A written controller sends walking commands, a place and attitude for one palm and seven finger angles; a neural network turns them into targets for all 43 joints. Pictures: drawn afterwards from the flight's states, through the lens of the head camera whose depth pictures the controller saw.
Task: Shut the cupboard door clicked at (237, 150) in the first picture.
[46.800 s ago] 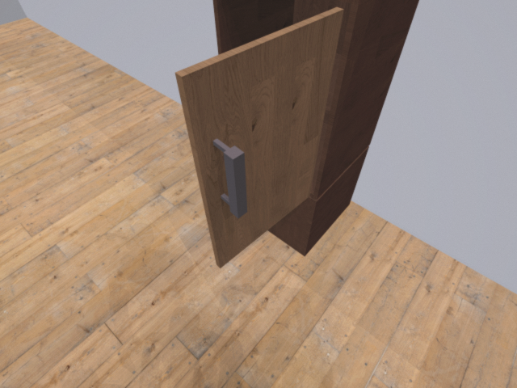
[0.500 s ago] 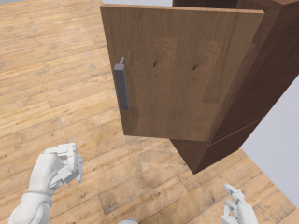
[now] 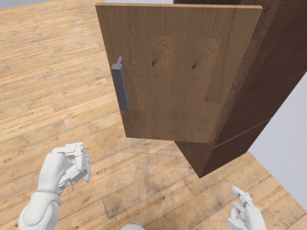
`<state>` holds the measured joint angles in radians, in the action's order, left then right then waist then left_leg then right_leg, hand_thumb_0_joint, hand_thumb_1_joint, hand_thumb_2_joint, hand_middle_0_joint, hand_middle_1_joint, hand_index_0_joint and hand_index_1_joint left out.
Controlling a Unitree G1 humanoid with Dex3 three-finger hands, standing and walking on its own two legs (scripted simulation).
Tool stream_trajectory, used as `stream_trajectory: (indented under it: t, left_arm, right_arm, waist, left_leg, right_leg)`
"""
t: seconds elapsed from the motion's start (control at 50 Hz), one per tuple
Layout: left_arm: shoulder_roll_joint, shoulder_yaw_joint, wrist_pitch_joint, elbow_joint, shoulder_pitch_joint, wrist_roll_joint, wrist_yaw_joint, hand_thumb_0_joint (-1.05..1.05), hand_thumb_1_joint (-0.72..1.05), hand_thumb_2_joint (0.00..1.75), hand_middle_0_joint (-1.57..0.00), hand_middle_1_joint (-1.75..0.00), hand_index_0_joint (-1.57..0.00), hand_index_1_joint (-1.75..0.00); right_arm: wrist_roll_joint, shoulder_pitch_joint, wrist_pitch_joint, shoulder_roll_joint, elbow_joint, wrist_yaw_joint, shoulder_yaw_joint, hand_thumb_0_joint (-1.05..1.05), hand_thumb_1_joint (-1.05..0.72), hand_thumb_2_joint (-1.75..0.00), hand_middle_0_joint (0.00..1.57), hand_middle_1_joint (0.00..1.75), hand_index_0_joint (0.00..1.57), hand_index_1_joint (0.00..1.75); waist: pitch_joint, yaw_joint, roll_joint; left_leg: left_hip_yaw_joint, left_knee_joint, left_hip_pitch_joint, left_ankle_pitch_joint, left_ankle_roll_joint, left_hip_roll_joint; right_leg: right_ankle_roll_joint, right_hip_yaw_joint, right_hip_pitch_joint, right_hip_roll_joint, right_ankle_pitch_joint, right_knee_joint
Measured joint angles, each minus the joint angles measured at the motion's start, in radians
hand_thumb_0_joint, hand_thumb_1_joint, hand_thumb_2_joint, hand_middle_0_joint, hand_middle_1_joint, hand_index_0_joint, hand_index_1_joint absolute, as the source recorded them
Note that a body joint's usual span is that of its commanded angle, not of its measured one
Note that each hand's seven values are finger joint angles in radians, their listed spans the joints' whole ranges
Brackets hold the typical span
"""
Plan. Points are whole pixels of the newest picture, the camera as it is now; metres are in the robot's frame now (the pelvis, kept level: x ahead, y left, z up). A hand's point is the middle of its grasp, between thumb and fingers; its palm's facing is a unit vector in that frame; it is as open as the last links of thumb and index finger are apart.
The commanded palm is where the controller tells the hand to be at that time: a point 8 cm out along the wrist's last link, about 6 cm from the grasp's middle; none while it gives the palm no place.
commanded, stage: bring the fist close to the handle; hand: left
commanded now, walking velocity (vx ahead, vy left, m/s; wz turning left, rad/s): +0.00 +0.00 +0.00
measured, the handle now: (122, 84) +0.53 +0.14 +0.08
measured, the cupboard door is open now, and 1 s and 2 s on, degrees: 58 58 51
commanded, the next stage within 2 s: push the door shut along its arc in 1.26 s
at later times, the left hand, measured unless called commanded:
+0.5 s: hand (112, 129) +0.35 +0.14 +0.08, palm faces -0.05 -1.00 -0.03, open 3.1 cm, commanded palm +0.34 +0.19 +0.08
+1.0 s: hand (127, 105) +0.43 +0.11 +0.09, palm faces -0.02 -1.00 -0.01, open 3.1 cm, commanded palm +0.40 +0.17 +0.08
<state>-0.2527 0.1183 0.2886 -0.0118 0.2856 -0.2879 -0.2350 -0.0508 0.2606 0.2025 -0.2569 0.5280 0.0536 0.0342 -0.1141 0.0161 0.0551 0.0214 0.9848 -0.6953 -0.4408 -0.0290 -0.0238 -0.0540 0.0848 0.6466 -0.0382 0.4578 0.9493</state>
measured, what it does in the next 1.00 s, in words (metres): stands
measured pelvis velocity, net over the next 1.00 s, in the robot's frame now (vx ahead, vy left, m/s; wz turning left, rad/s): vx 0.00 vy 0.00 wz -0.04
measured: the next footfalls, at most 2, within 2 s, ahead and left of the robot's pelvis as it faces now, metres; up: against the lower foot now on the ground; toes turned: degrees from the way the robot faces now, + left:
none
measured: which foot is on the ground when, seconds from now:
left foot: down 0.00-1.00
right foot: down 0.00-1.00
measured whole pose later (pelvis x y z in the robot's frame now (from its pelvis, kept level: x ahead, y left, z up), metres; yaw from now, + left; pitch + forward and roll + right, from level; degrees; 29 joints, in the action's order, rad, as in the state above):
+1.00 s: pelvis +0.00 +0.00 +0.00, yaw -2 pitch +13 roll +0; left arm -0.21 0.16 0.35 0.81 -0.56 -0.15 -0.04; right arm -0.03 0.32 0.05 -0.25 0.65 -0.01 0.00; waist -0.13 -0.07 0.03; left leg -0.03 0.95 -0.76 -0.42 -0.03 -0.01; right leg -0.05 0.03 0.74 -0.04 0.43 0.94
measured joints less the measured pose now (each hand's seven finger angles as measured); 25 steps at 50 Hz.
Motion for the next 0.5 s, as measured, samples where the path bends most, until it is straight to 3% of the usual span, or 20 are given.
stream_trajectory:
  t: [0.22, 0.5]
  left_arm:
    - [0.017, -0.019, -0.058, 0.170, -0.245, 0.037, 0.051, 0.02, 0.90, 0.90, -1.30, -1.50, -1.30, -1.50]
    - [0.051, -0.041, -0.015, 0.349, -0.425, 0.084, 0.124, 0.02, 0.90, 0.90, -1.30, -1.50, -1.30, -1.50]
  right_arm:
    - [0.000, -0.002, -0.024, 0.007, 0.029, -0.009, 0.006, 0.02, -0.90, -0.90, 0.21, 0.30, 0.20, 0.30]
    - [0.004, 0.012, -0.073, -0.004, 0.068, -0.030, -0.021, 0.02, -0.91, -0.90, 0.21, 0.29, 0.20, 0.30]
  waist:
    - [0.004, -0.022, -0.009]
    - [0.006, -0.032, -0.020]
  left_leg:
    - [-0.019, -0.038, 0.016, 0.014, 0.001, 0.001]
    - [-0.034, -0.060, 0.018, 0.016, -0.003, -0.002]
  right_leg:
    - [0.000, -0.021, -0.001, 0.000, -0.011, -0.019]
    - [0.004, -0.036, 0.006, 0.003, -0.012, -0.030]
